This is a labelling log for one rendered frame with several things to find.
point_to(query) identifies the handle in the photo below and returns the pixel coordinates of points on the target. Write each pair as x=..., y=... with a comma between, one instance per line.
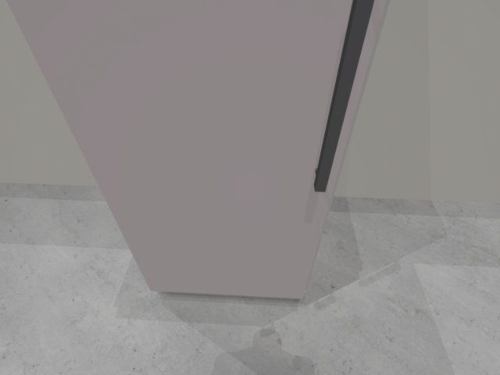
x=354, y=38

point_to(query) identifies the fridge door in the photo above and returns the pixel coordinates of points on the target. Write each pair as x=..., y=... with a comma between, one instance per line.
x=202, y=122

